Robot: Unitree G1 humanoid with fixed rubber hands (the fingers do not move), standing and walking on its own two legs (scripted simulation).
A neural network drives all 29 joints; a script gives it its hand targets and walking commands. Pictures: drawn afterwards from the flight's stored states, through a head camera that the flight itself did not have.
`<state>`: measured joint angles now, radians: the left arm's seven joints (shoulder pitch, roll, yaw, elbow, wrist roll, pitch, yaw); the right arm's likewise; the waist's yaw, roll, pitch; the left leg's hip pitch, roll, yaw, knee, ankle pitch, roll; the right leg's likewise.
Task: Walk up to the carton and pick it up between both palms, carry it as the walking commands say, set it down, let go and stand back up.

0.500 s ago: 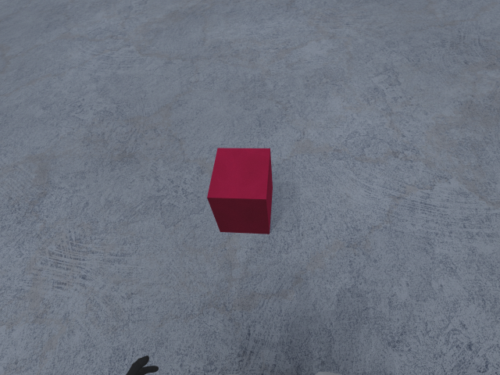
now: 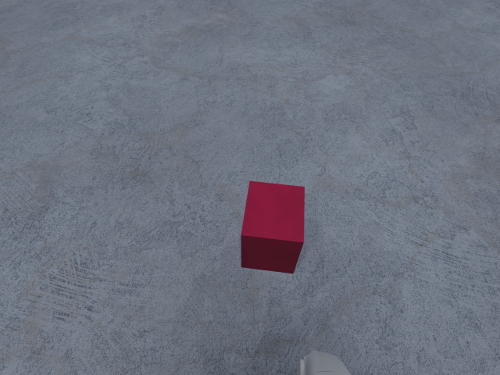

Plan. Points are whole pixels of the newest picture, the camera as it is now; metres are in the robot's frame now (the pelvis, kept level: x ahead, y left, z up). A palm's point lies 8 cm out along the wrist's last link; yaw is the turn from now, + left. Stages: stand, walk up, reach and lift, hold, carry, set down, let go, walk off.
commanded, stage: walk up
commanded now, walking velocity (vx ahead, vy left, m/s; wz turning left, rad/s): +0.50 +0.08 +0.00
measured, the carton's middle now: (271, 228) +0.72 -0.08 -0.64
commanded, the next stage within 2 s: none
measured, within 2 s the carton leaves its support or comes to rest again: neither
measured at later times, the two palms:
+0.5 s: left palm (140, 301) +0.27 +0.24 -0.16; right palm (372, 295) +0.28 -0.23 -0.14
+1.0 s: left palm (150, 229) +0.42 +0.24 -0.13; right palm (402, 298) +0.27 -0.28 -0.12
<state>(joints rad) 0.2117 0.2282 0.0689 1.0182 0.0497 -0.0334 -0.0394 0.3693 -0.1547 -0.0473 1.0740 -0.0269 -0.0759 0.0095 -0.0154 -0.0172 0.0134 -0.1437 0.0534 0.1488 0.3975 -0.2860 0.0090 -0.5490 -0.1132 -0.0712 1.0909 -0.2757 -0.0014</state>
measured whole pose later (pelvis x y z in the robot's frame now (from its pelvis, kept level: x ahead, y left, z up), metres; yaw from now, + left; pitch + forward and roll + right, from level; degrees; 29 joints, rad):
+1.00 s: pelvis +0.29 +0.00 +0.00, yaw -2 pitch +2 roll -4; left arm 0.10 0.23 0.08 0.90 0.01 0.09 -0.03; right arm 0.29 -0.25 -0.10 0.99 -0.04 0.02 -0.04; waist -0.06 0.05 0.06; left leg -0.36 0.21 0.11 0.45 -0.13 -0.04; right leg -0.40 -0.05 -0.08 0.75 -0.40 0.05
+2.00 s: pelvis +0.26 -0.07 +0.00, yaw -4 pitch -1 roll -2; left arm 0.20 0.19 0.06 1.11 0.01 0.05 0.03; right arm 0.28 -0.18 -0.06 1.12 -0.04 0.00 -0.06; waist -0.03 0.02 0.06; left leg -0.21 0.06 0.06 0.43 -0.22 0.01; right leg -0.32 -0.04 -0.06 0.70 -0.37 0.05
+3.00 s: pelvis +0.25 -0.11 -0.02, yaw -3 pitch +12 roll +0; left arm 0.01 0.18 -0.01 0.56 0.01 0.63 -0.02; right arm 0.01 -0.13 0.01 0.57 0.03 0.65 -0.03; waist -0.01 -0.02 -0.07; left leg -0.54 0.03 0.02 0.60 -0.26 -0.02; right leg -0.54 -0.03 -0.04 0.61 -0.27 0.00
